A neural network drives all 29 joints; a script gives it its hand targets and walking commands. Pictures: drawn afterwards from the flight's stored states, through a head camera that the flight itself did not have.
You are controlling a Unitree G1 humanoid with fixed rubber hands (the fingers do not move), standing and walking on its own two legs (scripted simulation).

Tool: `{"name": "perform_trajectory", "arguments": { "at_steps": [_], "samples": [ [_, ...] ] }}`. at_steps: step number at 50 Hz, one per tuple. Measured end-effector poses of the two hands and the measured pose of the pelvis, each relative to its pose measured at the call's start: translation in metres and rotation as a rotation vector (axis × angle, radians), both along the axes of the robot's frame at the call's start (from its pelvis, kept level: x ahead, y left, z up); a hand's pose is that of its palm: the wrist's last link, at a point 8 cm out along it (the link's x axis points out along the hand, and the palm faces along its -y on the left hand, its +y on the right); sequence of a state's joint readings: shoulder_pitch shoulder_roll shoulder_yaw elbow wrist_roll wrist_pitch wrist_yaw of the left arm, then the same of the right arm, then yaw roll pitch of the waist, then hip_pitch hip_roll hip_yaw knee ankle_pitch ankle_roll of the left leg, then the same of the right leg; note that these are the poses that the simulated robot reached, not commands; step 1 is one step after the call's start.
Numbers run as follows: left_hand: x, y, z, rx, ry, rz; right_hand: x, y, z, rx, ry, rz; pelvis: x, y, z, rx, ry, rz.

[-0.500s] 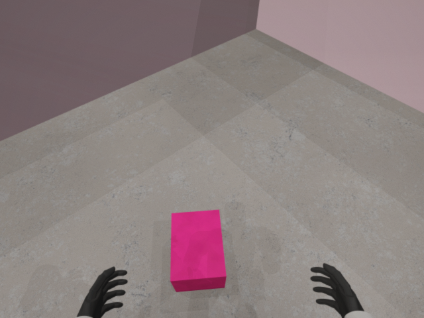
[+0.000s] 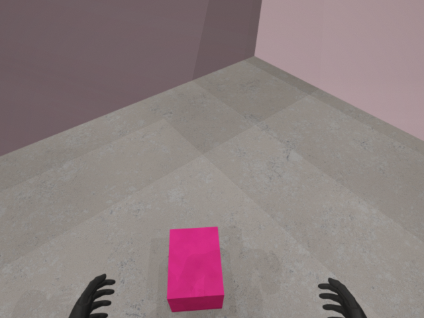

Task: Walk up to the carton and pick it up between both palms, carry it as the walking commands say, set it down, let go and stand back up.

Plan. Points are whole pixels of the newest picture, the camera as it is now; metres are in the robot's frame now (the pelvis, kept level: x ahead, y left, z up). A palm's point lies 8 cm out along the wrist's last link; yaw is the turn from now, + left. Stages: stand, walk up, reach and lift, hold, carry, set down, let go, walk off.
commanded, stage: stand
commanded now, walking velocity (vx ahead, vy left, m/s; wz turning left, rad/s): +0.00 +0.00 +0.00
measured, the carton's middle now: (195, 268) +0.47 +0.08 -0.67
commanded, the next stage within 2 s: none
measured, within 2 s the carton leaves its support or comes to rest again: neither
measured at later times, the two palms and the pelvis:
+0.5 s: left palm out of the picture +0.16 +0.30 -0.09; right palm out of the picture +0.14 -0.28 -0.08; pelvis +0.03 +0.02 +0.00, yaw -2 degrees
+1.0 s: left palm out of the picture +0.12 +0.32 -0.09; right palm out of the picture +0.09 -0.29 -0.08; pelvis +0.01 +0.02 +0.01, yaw -2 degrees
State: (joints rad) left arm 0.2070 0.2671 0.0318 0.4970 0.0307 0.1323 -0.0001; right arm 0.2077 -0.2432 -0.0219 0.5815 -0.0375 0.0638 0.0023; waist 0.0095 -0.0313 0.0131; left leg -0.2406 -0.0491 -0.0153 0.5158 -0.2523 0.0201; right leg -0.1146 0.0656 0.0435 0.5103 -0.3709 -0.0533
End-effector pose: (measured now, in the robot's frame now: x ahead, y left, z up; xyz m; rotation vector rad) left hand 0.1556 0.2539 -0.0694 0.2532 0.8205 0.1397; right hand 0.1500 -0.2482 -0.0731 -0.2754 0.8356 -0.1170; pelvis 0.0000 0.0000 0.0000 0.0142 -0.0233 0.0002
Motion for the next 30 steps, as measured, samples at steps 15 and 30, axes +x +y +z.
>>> {"name": "perform_trajectory", "arguments": {
  "at_steps": [15, 30],
  "samples": [
    [0.006, 0.043, -0.018, 0.072, 0.089, -0.015, -0.006, -0.037, 0.002, -0.127, 0.091, -0.092, 0.021, 0.012, 0.003, -0.009, 0.029, -0.032],
    [0.0, 0.055, -0.022, 0.096, 0.149, -0.023, -0.022, -0.031, -0.009, -0.112, 0.161, -0.126, 0.023, 0.021, 0.006, -0.007, 0.015, -0.042]
  ]
}}
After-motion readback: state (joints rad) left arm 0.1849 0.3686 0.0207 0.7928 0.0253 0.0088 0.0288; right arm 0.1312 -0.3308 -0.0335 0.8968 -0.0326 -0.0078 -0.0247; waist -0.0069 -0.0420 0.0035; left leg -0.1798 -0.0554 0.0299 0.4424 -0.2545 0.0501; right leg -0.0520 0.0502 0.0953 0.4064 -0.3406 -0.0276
